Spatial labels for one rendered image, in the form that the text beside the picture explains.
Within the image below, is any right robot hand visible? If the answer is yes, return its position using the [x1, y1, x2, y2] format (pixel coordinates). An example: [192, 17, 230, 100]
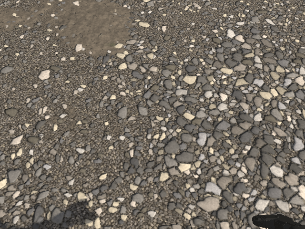
[252, 214, 305, 229]

